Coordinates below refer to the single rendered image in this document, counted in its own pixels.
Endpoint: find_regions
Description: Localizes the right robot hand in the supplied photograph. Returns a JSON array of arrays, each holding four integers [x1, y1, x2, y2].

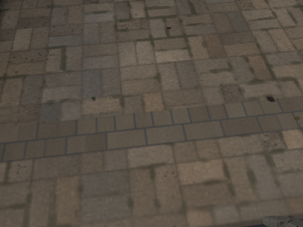
[[262, 215, 303, 227]]

